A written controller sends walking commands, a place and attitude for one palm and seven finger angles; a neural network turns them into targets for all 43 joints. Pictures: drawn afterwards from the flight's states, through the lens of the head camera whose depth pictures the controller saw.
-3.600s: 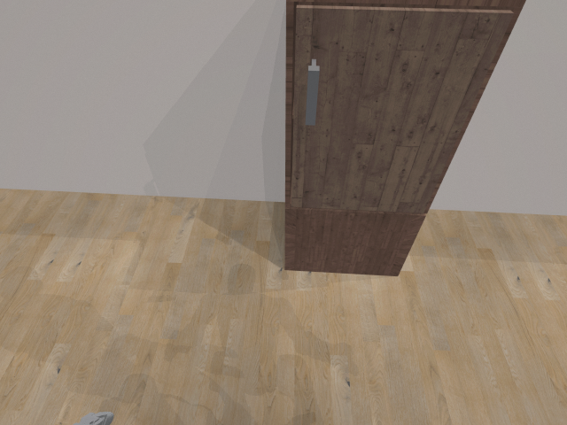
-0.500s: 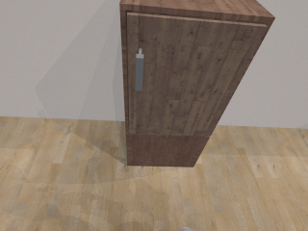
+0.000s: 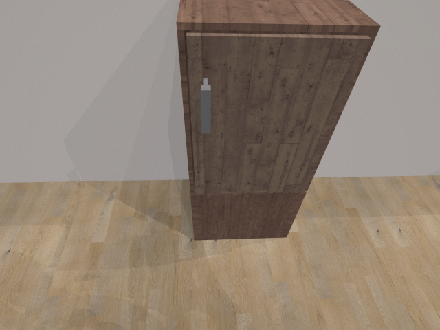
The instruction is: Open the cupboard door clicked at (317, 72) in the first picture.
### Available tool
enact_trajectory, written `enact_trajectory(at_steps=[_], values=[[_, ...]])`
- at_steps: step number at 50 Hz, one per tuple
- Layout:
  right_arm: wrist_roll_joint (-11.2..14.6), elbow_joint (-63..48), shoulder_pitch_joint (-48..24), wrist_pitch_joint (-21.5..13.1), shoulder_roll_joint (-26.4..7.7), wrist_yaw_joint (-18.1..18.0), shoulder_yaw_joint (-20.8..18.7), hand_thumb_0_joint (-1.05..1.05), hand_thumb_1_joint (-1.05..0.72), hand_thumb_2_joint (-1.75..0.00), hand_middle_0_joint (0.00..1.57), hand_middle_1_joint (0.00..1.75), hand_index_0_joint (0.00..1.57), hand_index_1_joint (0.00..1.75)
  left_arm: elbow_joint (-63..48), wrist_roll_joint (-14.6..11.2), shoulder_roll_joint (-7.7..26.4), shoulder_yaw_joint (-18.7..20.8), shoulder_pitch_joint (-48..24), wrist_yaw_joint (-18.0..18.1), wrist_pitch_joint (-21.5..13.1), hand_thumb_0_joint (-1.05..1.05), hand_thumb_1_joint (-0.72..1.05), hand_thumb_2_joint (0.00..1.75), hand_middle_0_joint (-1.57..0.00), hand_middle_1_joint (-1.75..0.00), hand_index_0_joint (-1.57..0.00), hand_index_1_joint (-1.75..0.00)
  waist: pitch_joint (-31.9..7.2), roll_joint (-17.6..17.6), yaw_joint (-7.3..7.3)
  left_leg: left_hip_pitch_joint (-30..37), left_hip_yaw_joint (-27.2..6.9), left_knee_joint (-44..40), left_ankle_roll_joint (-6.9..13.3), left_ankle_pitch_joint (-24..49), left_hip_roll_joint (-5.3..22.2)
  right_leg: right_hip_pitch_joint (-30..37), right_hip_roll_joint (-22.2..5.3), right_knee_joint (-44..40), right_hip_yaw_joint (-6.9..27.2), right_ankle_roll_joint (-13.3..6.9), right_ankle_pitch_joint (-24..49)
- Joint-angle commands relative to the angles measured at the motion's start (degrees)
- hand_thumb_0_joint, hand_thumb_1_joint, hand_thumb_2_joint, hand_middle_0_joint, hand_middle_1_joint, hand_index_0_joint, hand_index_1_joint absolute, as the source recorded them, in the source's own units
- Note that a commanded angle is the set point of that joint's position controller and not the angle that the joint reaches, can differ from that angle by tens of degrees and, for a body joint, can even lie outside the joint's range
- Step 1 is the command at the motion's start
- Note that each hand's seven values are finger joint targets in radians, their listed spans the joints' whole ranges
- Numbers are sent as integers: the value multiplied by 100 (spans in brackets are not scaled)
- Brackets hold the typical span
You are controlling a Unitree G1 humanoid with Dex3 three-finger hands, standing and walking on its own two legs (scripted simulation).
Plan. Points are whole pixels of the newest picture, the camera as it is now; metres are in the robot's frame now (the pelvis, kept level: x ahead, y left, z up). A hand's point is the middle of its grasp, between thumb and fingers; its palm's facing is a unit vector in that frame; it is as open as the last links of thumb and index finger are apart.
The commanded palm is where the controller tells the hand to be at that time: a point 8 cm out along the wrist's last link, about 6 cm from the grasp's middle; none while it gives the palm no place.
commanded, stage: come to a stop and stand still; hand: left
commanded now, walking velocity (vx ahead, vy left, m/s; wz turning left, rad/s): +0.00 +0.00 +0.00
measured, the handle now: (205, 105) +0.64 +0.07 +0.07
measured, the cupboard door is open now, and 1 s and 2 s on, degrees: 0 0 0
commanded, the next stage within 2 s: look again from close up in 0.38 s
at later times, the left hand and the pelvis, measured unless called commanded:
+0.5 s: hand out of the picture -0.08 +0.13 -0.18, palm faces +0.06 -0.99 -0.15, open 7.4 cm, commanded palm none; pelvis -0.01 -0.02 +0.00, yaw +1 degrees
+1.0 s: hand out of the picture +0.01 +0.15 -0.18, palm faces +0.05 -0.98 -0.17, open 7.4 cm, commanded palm none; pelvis -0.01 -0.02 -0.01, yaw +1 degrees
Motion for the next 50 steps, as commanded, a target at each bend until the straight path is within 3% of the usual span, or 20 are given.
enact_trajectory(at_steps=[1,13,23,24,25,26,28,30,34,35,40,45,50], values=[[-38,-129,265,-57,-599,-49,-150,0,-90,-90,20,30,20,30,-91,47,463,112,541,50,-30,0,90,90,-20,-30,-20,-30,634,156,54,-307,-1392,-1040,-290,-1638,1080,-613,-335,-288,253,-232,-195],[-54,-135,390,-30,-499,-51,-202,0,-90,-90,20,30,20,30,-46,68,290,128,855,44,-57,0,90,90,-20,-30,-20,-30,572,157,73,-411,-1388,-1018,-287,-1862,1052,-805,-260,-254,246,-252,-442],[-40,-148,397,-55,-442,-49,-156,0,-90,-90,20,30,20,30,-37,50,288,98,886,45,-131,0,90,90,-20,-30,-20,-30,517,11,2,-100,-1246,-712,-290,-1286,997,-1071,-345,-475,453,-278,-460],[-68,-701,-211,-109,-777,62,-84,0,-90,-90,20,30,20,30,-77,187,593,13,1028,203,-295,0,90,90,-20,-30,-20,-30,863,-432,223,-794,-791,491,-496,-801,885,-980,-434,-442,372,-314,63],[-53,-864,-285,-151,-657,119,-36,0,-90,-90,20,30,20,30,-106,139,708,46,925,175,-401,0,90,90,-20,-30,-20,-30,586,-370,63,-441,-807,553,-536,-509,791,-1131,-698,-629,637,-438,-29],[-100,-849,223,-156,-450,97,-11,0,-90,-90,20,30,20,30,-310,83,631,38,737,165,-405,0,90,90,-20,-30,-20,-30,61,-332,-146,-162,-903,685,-454,-503,750,-998,-696,-442,709,-502,-529],[-95,-831,291,-168,-506,75,-8,0,-90,-90,20,30,20,30,-456,35,633,53,624,128,-396,0,90,90,-20,-30,-20,-30,-149,87,-147,-54,-946,688,-359,-263,766,-1000,-594,-214,632,-550,-308],[-96,-906,320,-176,-591,56,-16,0,-90,-90,20,30,20,30,-548,54,620,78,607,109,-348,0,90,90,-20,-30,-20,-30,14,447,-125,-219,-1110,517,-286,-241,878,-1030,-424,65,434,-540,-184],[-87,-1005,197,-179,-694,29,-50,0,-90,-90,20,30,20,30,-645,60,533,84,739,79,-264,0,90,90,-20,-30,-20,-30,377,25,27,-776,-1288,137,-189,-820,994,-885,-289,217,314,-474,-97],[-95,-1027,208,-181,-697,30,-48,0,-90,-90,20,30,20,30,-671,71,562,93,717,74,-261,0,90,90,-20,-30,-20,-30,437,109,30,-866,-1277,107,-185,-846,973,-843,-308,203,289,-476,-89],[-81,-1006,196,-237,-708,27,-48,0,-90,-90,20,30,20,30,-836,61,675,116,654,70,-271,0,90,90,-20,-30,-20,-30,169,-169,38,-535,-1086,251,-198,-44,938,-696,-378,111,402,-455,416],[-74,-935,117,-246,-738,20,-39,0,-90,-90,20,30,20,30,-934,50,754,125,575,69,-242,0,90,90,-20,-30,-20,-30,180,37,62,-431,-1028,240,-218,210,962,-626,-396,41,400,-418,572],[-75,-893,84,-214,-776,24,-40,0,-90,-90,20,30,20,30,-957,62,789,127,515,48,-196,0,90,90,-20,-30,-20,-30,319,102,63,-579,-1141,-19,-228,-348,1001,-593,-365,-49,343,-400,323]])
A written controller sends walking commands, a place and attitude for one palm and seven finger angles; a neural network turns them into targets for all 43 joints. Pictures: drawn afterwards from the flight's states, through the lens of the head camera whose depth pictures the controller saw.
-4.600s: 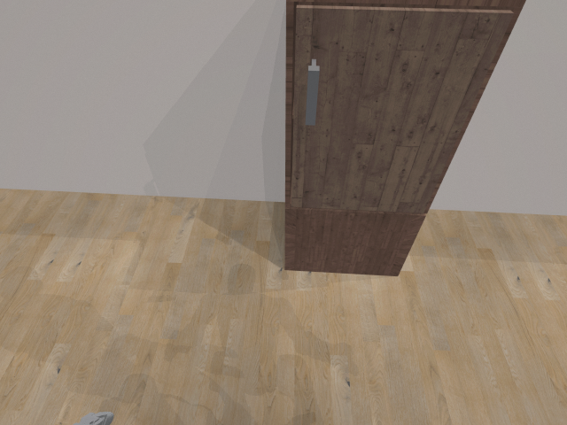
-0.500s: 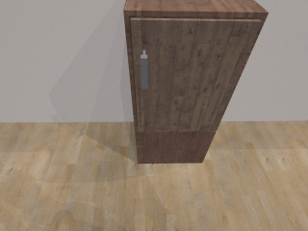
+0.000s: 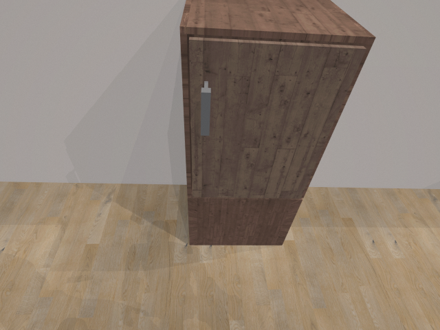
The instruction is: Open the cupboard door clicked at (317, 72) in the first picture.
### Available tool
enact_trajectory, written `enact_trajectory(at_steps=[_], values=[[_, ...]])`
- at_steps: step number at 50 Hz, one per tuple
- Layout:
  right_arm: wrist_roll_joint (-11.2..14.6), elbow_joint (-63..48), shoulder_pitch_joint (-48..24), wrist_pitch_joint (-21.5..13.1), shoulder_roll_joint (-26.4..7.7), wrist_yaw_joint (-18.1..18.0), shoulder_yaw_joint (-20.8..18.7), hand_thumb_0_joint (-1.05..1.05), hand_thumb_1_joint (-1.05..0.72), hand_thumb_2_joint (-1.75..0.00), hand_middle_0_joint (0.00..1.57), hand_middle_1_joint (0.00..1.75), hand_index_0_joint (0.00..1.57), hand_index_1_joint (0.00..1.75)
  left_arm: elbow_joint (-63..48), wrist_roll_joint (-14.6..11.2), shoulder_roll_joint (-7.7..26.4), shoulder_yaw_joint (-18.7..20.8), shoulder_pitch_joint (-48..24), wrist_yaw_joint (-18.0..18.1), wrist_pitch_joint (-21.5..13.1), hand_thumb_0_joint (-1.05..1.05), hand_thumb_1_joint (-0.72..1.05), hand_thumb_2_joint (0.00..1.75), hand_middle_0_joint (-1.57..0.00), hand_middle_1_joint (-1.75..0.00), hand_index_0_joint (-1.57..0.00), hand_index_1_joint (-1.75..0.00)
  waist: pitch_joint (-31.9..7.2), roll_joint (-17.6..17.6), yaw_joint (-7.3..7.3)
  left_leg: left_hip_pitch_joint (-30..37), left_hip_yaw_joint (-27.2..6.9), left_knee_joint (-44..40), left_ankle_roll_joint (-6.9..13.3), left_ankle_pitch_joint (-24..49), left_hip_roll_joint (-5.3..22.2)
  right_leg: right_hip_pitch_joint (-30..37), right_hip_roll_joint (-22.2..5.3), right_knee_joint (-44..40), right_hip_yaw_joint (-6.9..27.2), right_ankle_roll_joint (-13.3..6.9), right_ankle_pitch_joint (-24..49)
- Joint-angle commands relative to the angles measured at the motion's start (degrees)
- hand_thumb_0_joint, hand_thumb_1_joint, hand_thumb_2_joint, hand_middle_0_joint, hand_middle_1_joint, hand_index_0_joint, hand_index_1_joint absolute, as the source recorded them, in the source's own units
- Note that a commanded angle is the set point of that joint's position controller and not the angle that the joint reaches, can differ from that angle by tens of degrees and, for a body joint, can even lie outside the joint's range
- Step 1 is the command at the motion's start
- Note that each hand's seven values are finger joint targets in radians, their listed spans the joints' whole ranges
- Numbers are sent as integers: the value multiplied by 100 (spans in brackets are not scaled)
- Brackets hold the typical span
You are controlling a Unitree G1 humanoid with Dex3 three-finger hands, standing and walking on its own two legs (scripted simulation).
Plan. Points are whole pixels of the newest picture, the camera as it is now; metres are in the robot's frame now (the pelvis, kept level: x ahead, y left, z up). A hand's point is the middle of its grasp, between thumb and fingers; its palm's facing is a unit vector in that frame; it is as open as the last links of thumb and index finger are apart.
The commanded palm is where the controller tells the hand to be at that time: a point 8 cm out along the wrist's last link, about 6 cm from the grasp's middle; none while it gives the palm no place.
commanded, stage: shuffle to correct the standing spot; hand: left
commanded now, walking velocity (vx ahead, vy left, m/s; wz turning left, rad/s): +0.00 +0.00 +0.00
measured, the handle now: (205, 108) +0.65 +0.08 +0.08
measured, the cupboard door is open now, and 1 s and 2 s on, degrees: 0 0 0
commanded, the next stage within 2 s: come to a stop and stand still in 1.16 s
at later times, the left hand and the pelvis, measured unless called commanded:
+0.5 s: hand out of the picture -0.07 +0.12 -0.18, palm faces +0.13 -0.98 -0.15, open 7.4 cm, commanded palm none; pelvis +0.00 -0.04 +0.00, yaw +3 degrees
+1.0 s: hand out of the picture +0.07 +0.10 -0.17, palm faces +0.04 -0.99 -0.16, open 7.3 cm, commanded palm none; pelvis +0.04 -0.08 +0.01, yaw +2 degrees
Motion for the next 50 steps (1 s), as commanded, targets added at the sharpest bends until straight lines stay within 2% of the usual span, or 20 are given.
enact_trajectory(at_steps=[1,4,8,12,17,20,22,24,26,28,30,31,32,33,34,36,38,40,46,50], values=[[-13,-208,190,-84,-551,-19,-123,0,-90,-90,20,30,20,30,-170,21,445,82,538,19,-45,0,90,90,-20,-30,-20,-30,529,164,37,-111,-990,-894,-117,-133,785,-332,-550,-572,529,-229,520],[-37,-137,269,-58,-611,-21,-141,0,-90,-90,20,30,20,30,-98,32,378,70,580,-19,-14,0,90,90,-20,-30,-20,-30,529,207,-9,-135,-1228,-1200,-90,-1031,904,-392,-442,-479,339,-196,70],[-60,-159,369,23,-917,-77,-314,0,-90,-90,20,30,20,30,-129,122,302,119,685,-103,112,0,90,90,-20,-30,-20,-30,630,534,-23,-366,-2154,-1893,246,-2496,1414,-684,-151,239,-49,-184,-493],[-94,-227,425,60,-967,-114,-425,0,-90,-90,20,30,20,30,-126,122,182,175,833,-182,176,0,90,90,-20,-30,-20,-30,465,595,-18,-325,-2386,-1908,468,-2411,1610,-797,-129,492,-37,-231,-579],[-118,-235,367,93,-788,-125,-463,0,-90,-90,20,30,20,30,9,109,175,269,1279,-216,172,0,90,90,-20,-30,-20,-30,508,236,118,-966,-1565,-1443,93,-2118,1140,181,-187,-646,10,-339,-432],[-95,-279,393,81,-359,-117,-341,0,-90,-90,20,30,20,30,-19,121,428,321,1382,-149,145,0,90,90,-20,-30,-20,-30,753,-981,138,-1546,-366,288,-95,-1386,335,82,-986,-1525,1228,-806,-1682],[-79,-326,174,29,-215,-98,-291,0,-90,-90,20,30,20,30,-40,90,426,337,1333,-111,89,0,90,90,-20,-30,-20,-30,893,-824,151,-1683,13,1853,-91,-1253,226,-83,-1521,-1845,1756,-1249,-1106],[-67,-323,111,25,-164,-63,-312,0,-90,-90,20,30,20,30,-46,126,386,321,1178,-105,56,0,90,90,-20,-30,-20,-30,895,-310,83,-1828,94,2415,-118,-1490,338,-6,-1435,-1660,1352,-1416,-20],[-57,-311,112,-1,-19,-47,-273,0,-90,-90,20,30,20,30,11,146,382,309,1146,-80,43,0,90,90,-20,-30,-20,-30,790,-324,68,-1573,205,2036,-151,-1475,387,44,-1301,-1441,975,-1385,847],[-53,-301,161,-19,35,-81,-240,0,-90,-90,20,30,20,30,86,138,396,288,1175,-104,76,0,90,90,-20,-30,-20,-30,747,-424,46,-990,356,1321,-178,-1174,367,-223,-1162,-1237,804,-1287,1093],[-53,-92,681,-68,35,-121,-215,0,-90,-90,20,30,20,30,105,107,364,264,1075,-132,119,0,90,90,-20,-30,-20,-30,575,-320,-180,182,482,196,-230,-383,354,-722,-860,-767,533,-995,802],[-56,54,1068,-98,-186,-168,-249,0,-90,-90,20,30,20,30,83,85,233,239,1086,-168,138,0,90,90,-20,-30,-20,-30,453,0,-307,889,122,-286,-199,-210,739,-1124,-657,-156,378,-792,596],[-108,153,1433,-137,-666,-229,-378,0,-90,-90,20,30,20,30,32,79,-46,209,1219,-224,133,0,90,90,-20,-30,-20,-30,402,1079,-385,1506,-1682,-977,242,-388,2002,-2108,-232,884,19,-432,-119],[-117,150,1696,-98,-1074,-283,-498,0,-90,-90,20,30,20,30,-121,114,-45,212,1114,-262,114,0,90,90,-20,-30,-20,-30,285,1381,-455,1667,-3193,-1574,947,-624,3165,-2784,-56,2154,-141,-235,-1413],[-100,158,1518,-84,-994,-280,-478,0,-90,-90,20,30,20,30,-167,211,189,282,705,-271,181,0,90,90,-20,-30,-20,-30,627,868,-453,892,-3107,-1858,941,-1190,3075,-2739,-209,3048,295,-240,-1264],[-90,-40,856,-152,-671,-262,-394,0,-90,-90,20,30,20,30,-146,218,168,344,578,-336,167,0,90,90,-20,-30,-20,-30,933,611,-142,62,-2417,-1993,821,-1240,2726,-2718,-507,3621,485,-136,-460],[-85,-125,602,-237,-544,-226,-363,0,-90,-90,20,30,20,30,-55,207,-19,358,720,-373,213,0,90,90,-20,-30,-20,-30,734,582,32,-175,-1373,-1914,562,-514,2203,-2387,-525,3703,396,-12,246],[-72,-124,674,-292,-496,-212,-363,0,-90,-90,20,30,20,30,-53,194,-53,366,629,-385,242,0,90,90,-20,-30,-20,-30,507,634,39,55,-825,-1771,422,381,1937,-2334,-527,3499,300,94,547],[-147,-112,779,-163,-747,-114,-532,0,-90,-90,20,30,20,30,-316,113,-64,368,-176,-402,261,0,90,90,-20,-30,-20,-30,583,1062,-164,-8,-517,-1754,425,-153,1867,-1938,-547,1857,-144,205,269],[-168,-155,715,-33,-936,-63,-685,0,-90,-90,20,30,20,30,-441,101,39,403,-389,-418,196,0,90,90,-20,-30,-20,-30,420,1195,-245,-141,-722,-1513,378,-979,1902,-1293,-313,877,-419,169,-16]])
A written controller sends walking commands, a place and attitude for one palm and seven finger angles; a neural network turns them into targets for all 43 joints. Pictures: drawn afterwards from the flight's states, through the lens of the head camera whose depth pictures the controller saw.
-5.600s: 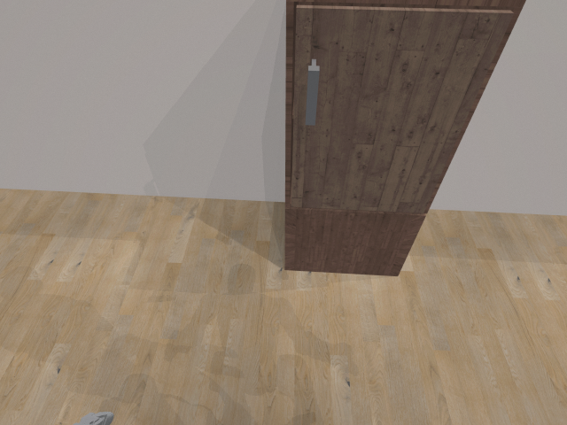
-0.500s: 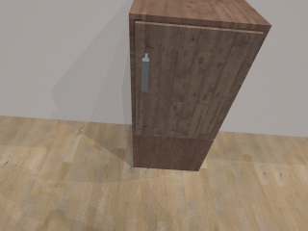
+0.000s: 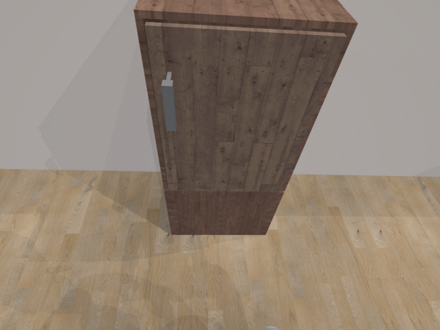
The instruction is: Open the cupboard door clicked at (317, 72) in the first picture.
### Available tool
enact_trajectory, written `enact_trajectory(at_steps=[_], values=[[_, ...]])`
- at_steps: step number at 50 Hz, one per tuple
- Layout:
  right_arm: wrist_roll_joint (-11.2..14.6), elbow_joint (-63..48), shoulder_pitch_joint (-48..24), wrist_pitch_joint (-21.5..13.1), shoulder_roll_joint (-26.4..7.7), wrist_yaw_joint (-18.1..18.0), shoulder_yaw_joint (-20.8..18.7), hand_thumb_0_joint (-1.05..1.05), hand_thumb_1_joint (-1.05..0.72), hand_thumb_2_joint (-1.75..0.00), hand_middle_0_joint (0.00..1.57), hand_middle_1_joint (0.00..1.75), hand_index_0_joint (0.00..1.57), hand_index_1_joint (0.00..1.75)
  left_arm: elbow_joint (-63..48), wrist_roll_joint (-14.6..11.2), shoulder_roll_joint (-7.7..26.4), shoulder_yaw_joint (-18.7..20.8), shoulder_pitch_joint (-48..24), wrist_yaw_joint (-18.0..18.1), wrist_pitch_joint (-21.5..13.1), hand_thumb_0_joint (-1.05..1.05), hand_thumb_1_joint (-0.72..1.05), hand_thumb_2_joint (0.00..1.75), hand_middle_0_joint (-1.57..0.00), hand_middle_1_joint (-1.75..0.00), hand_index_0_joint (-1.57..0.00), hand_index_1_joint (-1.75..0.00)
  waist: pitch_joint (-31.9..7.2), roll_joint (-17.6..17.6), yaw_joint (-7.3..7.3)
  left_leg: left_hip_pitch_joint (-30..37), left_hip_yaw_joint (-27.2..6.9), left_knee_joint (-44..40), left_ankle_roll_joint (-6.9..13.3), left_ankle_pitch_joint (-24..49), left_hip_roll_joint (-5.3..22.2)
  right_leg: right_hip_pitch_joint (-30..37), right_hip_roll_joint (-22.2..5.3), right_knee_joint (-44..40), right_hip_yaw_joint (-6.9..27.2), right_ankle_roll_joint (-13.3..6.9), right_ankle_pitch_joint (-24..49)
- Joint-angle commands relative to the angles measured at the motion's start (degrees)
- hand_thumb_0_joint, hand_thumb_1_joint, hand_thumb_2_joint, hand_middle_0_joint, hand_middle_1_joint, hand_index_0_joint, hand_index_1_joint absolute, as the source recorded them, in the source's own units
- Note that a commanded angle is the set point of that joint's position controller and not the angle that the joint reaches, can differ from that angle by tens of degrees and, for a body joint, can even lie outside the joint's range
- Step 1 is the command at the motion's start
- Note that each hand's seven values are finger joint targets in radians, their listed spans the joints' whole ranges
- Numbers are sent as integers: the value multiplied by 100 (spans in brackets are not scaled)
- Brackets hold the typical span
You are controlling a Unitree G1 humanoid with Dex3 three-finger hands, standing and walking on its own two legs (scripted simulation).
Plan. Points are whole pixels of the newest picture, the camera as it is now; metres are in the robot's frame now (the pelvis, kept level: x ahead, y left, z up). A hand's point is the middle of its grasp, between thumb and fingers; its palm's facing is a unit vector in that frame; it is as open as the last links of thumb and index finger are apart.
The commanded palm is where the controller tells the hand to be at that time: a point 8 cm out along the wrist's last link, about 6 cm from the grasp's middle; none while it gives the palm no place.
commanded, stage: shuffle to correct the standing spot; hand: left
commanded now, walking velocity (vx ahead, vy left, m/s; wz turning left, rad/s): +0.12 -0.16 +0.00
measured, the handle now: (170, 102) +0.61 +0.14 +0.07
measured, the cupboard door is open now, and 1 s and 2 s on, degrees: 0 0 0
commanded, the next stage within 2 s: come to a stop and stand still in 0.16 s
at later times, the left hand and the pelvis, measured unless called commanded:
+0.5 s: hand out of the picture +0.04 +0.07 -0.19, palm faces +0.11 -0.99 -0.09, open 7.4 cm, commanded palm none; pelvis +0.07 -0.07 -0.01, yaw +2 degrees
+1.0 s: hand out of the picture +0.08 +0.11 -0.18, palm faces +0.05 -0.97 -0.23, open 7.4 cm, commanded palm none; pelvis +0.05 -0.07 -0.02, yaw +1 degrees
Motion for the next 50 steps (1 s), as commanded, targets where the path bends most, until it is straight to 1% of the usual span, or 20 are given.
enact_trajectory(at_steps=[1,3,4,5,6,7,9,11,15,18,20,21,23,30,38,39,40,42,46,50], values=[[-32,-274,165,39,-1325,-49,-423,0,-90,-90,20,30,20,30,-381,-26,-109,-21,153,-50,-184,0,90,90,-20,-30,-20,-30,100,1093,55,-479,-1190,-885,676,-1252,1179,800,368,-1045,-493,-32,-172],[-28,-267,116,90,-1217,-25,-403,0,-90,-90,20,30,20,30,-183,-26,76,19,769,-15,-243,0,90,90,-20,-30,-20,-30,-169,419,353,-902,-941,-36,406,-1546,816,1928,544,-1911,-614,-72,148],[17,-302,158,89,-951,-10,-348,0,-90,-90,20,30,20,30,-88,-9,338,68,1152,38,-282,0,90,90,-20,-30,-20,-30,-297,-408,544,-1610,-509,950,231,-1898,375,2698,40,-2397,-67,-224,-78],[61,-457,96,106,-401,11,-197,0,-90,-90,20,30,20,30,-49,45,824,122,1375,137,-304,0,90,90,-20,-30,-20,-30,-217,-1895,631,-2671,130,2606,-28,-2518,-388,3066,-1179,-2987,1376,-645,-445],[48,-625,-196,157,-534,12,-168,0,-90,-90,20,30,20,30,-148,-9,892,115,1342,176,-271,0,90,90,-20,-30,-20,-30,-189,-1518,699,-2723,-370,3604,71,-2551,-345,2399,-1499,-3281,1895,-1074,-1161],[29,-604,-308,182,-598,38,-193,0,-90,-90,20,30,20,30,-157,-17,826,127,1015,198,-332,0,90,90,-20,-30,-20,-30,-57,-1882,568,-2722,-521,4057,115,-2154,-207,1960,-1320,-3545,2001,-1132,-1692],[-3,-457,-144,214,-668,118,-224,0,-90,-90,20,30,20,30,-287,-30,349,-20,307,255,-390,0,90,90,-20,-30,-20,-30,277,-1127,148,-2240,-516,4316,58,-1212,-25,1225,-877,-3396,916,-1053,-1116],[-1,-397,7,214,-439,165,-161,0,-90,-90,20,30,20,30,-283,-9,229,-67,276,303,-501,0,90,90,-20,-30,-20,-30,286,-667,1,-1777,-391,3807,-7,-935,-51,973,-757,-3302,486,-1082,-336],[33,-519,-216,137,-274,140,-32,0,-90,-90,20,30,20,30,-138,-21,344,-103,595,312,-490,0,90,90,-20,-30,-20,-30,335,-310,173,-1074,-264,2040,-45,-1070,-184,1068,-883,-3189,750,-1331,122],[88,-266,184,23,-232,20,137,0,-90,-90,20,30,20,30,4,-149,207,-191,632,291,-474,0,90,90,-20,-30,-20,-30,-6,-138,65,259,-340,92,-110,50,-316,1233,-459,-2441,447,-994,1121],[112,-240,216,-100,-748,-64,94,0,-90,-90,20,30,20,30,76,-165,-176,-287,1023,287,-455,0,90,90,-20,-30,-20,-30,-230,715,264,769,-1337,-147,257,2288,661,1173,68,-2000,154,-427,823],[106,-272,-49,-42,-865,-97,88,0,-90,-90,20,30,20,30,176,-153,-311,-308,1110,329,-439,0,90,90,-20,-30,-20,-30,-31,797,375,428,-1443,-61,494,2750,901,1348,134,-2180,93,-280,269],[164,-226,-399,-14,-717,-161,142,0,-90,-90,20,30,20,30,330,-157,-134,-329,1006,335,-373,0,90,90,-20,-30,-20,-30,89,1073,355,272,-1392,-401,510,2381,673,1632,115,-2166,-11,-163,330],[172,-320,-524,71,-744,-155,24,0,-90,-90,20,30,20,30,250,-92,20,-259,936,359,-344,0,90,90,-20,-30,-20,-30,-152,78,259,547,-1084,-159,348,1894,381,1544,-152,-2078,233,-305,1414],[131,-327,-610,108,-642,-82,37,0,-90,-90,20,30,20,30,102,-91,-22,-253,838,380,-367,0,90,90,-20,-30,-20,-30,-181,-84,254,269,-1006,-177,244,843,216,1473,-238,-2062,433,-426,1120],[204,-747,-957,90,-1077,-47,-27,0,-90,-90,20,30,20,30,107,-27,189,-323,1127,582,-380,0,90,90,-20,-30,-20,-30,59,-114,351,298,-827,799,130,969,265,1120,-326,-2287,730,-207,2124],[192,-890,-897,86,-893,-14,69,0,-90,-90,20,30,20,30,-19,-42,324,-310,907,576,-497,0,90,90,-20,-30,-20,-30,-130,45,152,162,-795,775,15,500,115,1296,-675,-2218,864,-362,2570],[120,-813,-386,63,-755,15,57,0,-90,-90,20,30,20,30,-320,-75,405,-278,595,522,-534,0,90,90,-20,-30,-20,-30,-698,-205,34,123,-820,494,73,166,-72,1747,-587,-1758,675,-648,2221],[90,-891,-495,90,-838,14,80,0,-90,-90,20,30,20,30,-511,-85,342,-297,520,438,-379,0,90,90,-20,-30,-20,-30,296,67,184,-274,-1110,89,272,-47,105,1021,-122,-1874,388,-561,82],[53,-901,-358,111,-912,44,81,0,-90,-90,20,30,20,30,-639,-76,420,-278,499,396,-336,0,90,90,-20,-30,-20,-30,471,50,193,-610,-1195,-207,272,-940,38,912,-69,-2065,423,-581,-784]])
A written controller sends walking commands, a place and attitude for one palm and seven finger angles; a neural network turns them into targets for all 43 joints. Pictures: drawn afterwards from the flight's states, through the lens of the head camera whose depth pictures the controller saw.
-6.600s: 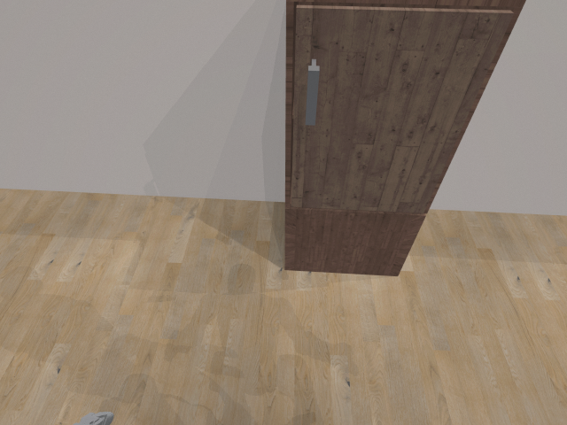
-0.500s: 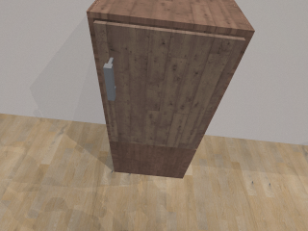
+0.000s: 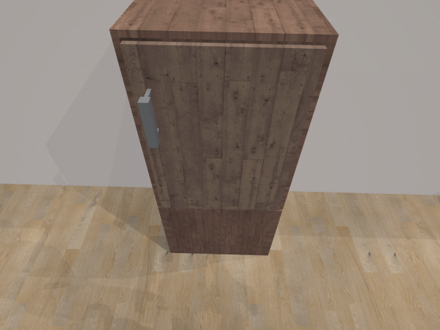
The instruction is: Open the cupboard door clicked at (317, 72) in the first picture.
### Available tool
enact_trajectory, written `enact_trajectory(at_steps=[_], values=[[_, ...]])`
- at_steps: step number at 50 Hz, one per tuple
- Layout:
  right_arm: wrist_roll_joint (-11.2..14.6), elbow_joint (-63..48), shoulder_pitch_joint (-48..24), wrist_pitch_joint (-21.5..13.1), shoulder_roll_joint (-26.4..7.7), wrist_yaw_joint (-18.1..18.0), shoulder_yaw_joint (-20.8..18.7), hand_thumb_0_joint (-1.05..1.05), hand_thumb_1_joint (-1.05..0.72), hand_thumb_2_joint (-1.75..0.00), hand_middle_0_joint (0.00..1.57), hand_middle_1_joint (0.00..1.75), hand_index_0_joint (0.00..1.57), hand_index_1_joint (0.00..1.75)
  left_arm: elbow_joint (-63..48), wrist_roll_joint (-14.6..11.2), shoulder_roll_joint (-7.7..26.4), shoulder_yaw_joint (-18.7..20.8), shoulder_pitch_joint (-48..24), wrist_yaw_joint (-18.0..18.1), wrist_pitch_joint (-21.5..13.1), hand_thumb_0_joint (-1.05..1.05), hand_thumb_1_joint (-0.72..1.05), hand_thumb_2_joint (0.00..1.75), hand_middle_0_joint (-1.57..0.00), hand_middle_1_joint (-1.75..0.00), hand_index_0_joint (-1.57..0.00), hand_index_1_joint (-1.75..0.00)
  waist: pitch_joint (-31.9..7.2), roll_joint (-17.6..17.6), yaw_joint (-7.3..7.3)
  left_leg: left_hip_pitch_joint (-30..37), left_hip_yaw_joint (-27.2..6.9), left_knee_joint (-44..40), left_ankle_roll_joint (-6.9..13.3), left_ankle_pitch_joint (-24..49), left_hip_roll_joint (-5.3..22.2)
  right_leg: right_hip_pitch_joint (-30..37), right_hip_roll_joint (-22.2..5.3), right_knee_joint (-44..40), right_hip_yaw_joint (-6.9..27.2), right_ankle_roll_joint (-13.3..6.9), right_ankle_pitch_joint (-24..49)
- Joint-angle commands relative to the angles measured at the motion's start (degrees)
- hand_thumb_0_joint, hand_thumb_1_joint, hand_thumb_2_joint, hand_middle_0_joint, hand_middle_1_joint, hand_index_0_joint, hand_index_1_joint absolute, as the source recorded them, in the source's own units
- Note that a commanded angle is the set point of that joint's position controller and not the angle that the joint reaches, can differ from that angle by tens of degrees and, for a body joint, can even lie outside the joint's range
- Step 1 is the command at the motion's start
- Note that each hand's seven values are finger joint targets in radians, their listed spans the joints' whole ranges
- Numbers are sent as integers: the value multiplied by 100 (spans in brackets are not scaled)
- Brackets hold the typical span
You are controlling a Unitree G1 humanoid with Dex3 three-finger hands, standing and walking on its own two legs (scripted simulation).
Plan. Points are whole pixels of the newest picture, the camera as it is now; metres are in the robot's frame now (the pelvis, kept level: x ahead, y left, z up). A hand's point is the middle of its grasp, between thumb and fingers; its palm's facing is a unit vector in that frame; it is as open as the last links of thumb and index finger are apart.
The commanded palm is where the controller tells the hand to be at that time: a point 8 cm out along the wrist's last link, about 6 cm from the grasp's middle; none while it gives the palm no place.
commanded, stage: come to a stop and stand still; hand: left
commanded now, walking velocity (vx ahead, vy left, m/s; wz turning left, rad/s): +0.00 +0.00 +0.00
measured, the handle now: (151, 118) +0.57 +0.20 +0.08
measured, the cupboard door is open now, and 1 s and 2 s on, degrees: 0 0 0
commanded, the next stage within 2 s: look again from close up in 0.18 s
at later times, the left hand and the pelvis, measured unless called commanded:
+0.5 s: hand out of the picture -0.02 +0.18 -0.17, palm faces +0.03 -0.99 -0.15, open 7.4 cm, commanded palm none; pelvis -0.01 +0.01 +0.01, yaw +0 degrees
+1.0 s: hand out of the picture +0.13 +0.23 -0.06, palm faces +0.28 -0.94 -0.19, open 7.3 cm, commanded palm +0.10 +0.25 -0.05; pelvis -0.01 +0.03 -0.01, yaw +4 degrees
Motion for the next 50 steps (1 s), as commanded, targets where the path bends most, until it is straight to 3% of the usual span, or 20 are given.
enact_trajectory(at_steps=[1,4,10,15,23,39,41,42,43,44,45,46,47,48,49,50], values=[[-53,-365,200,-118,-478,14,-76,0,-90,-90,20,30,20,30,-442,8,580,111,245,-5,-76,0,90,90,-20,-30,-20,-30,474,-133,15,-400,-1118,-1001,-68,-769,636,-482,-604,-879,915,-226,-573],[-56,-311,304,-131,-493,19,-64,0,-90,-90,20,30,20,30,-476,-9,583,108,261,-22,-72,0,90,90,-20,-30,-20,-30,398,-240,31,-445,-1120,-1030,-75,-831,608,-438,-639,-960,936,-225,-661],[-30,-123,435,-207,-488,9,-30,0,-90,-90,20,30,20,30,-404,-18,537,77,308,-31,-80,0,90,90,-20,-30,-20,-30,253,13,85,-498,-1379,-1413,-22,-829,781,-24,-538,-814,711,-156,-26],[-9,59,495,-223,-439,1,-28,0,-90,-90,20,30,20,30,-236,-14,449,52,417,-31,-108,0,90,90,-20,-30,-20,-30,214,-66,69,-354,-1272,-1409,-53,-701,766,6,-574,-928,745,-136,103],[18,283,505,-232,-406,-16,-32,0,-90,-90,20,30,20,30,83,-7,320,-2,620,-31,-132,0,90,90,-20,-30,-20,-30,284,49,31,-171,-1273,-1526,-62,-764,799,-123,-560,-1005,734,-95,202],[40,492,386,-239,-450,-43,-66,0,-90,-90,20,30,20,30,487,25,184,-32,868,-25,-128,0,90,90,-20,-30,-20,-30,412,-41,52,-37,-1390,-1886,-64,-939,860,-94,-556,-1037,667,-16,350],[44,511,376,-253,-432,-45,-62,0,-90,-90,20,30,20,30,506,25,185,-28,874,-23,-134,0,90,90,-20,-30,-20,-30,346,-85,66,46,-1362,-1856,-58,-744,862,-59,-580,-1048,676,-17,449],[43,37,-222,-192,-613,-18,-6,0,-90,-90,20,30,20,30,637,96,298,-114,1055,168,-173,0,90,90,-20,-30,-20,-30,881,5,242,-271,-762,-720,-276,-225,708,-412,-717,-1201,814,-41,669],[291,-2126,183,-975,-1508,-245,-130,0,-90,-90,20,30,20,30,-8295,-1035,1405,245,-3005,218,-1304,0,88,89,-20,-32,-20,-32,-2028,1296,-884,1932,-1103,-965,-482,77,210,-354,-28,-350,238,23,610],[389,-1741,-180,-1551,-1134,-310,134,0,-90,-90,20,30,20,30,-7416,-767,1166,300,-1227,550,-1075,0,85,88,-20,-33,-20,-33,-2140,1494,-200,1743,-1686,-1465,-695,-825,636,-816,33,379,274,-51,-356],[466,-1702,-162,-1708,-862,-264,43,0,-90,-90,20,30,20,30,-6325,-733,373,-115,559,766,-362,0,83,87,-21,-34,-21,-34,-1102,1097,-173,809,-1957,-1775,-900,-1614,686,-1435,104,842,175,9,-746],[571,-1683,-72,-1756,-900,-266,11,0,-90,-90,20,30,20,30,-6124,-985,-443,-659,912,665,-237,0,81,86,-21,-36,-21,-36,-454,737,-223,314,-1686,-1589,-677,-1786,530,-1495,111,893,215,19,-437],[589,-1970,-249,-1868,-1115,-286,-59,0,-90,-90,20,30,20,30,-6736,-1171,-370,-668,605,576,-500,0,78,85,-21,-37,-21,-37,-135,768,-202,17,-1609,-1179,-512,-1763,436,-1513,92,627,197,45,-448],[494,-2067,-307,-1959,-1250,-282,-47,0,-90,-90,20,30,20,30,-6753,-1150,-158,-561,574,511,-754,0,76,84,-21,-39,-21,-39,-226,345,-277,-183,-1607,-801,-468,-1783,359,-1606,109,354,214,55,-594],[362,-2195,-344,-1980,-1255,-264,-40,0,-90,-90,20,30,20,30,-6415,-1142,-205,-499,628,403,-1000,0,74,83,-21,-40,-21,-40,-31,-383,-380,-479,-1609,-386,-420,-1718,264,-1928,125,231,208,65,-809],[325,-2302,-334,-1975,-1307,-181,-130,0,-90,-90,20,30,20,30,-5778,-1144,-141,-316,651,201,-1281,0,71,82,-21,-42,-21,-42,66,-787,-414,-799,-1589,-8,-452,-1739,161,-2271,125,250,282,73,-1126]])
